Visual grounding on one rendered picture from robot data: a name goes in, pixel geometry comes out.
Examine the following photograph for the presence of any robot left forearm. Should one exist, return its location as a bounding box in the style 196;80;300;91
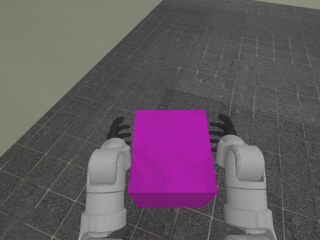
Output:
78;137;131;240

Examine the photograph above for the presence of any robot left hand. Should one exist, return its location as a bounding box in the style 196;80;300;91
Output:
106;116;132;153

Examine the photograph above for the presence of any robot right hand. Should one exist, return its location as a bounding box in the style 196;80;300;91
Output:
208;114;237;152

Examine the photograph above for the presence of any robot right forearm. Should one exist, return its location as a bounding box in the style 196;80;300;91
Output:
216;134;277;240

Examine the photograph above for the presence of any carton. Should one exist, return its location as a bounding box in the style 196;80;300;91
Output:
128;110;218;208

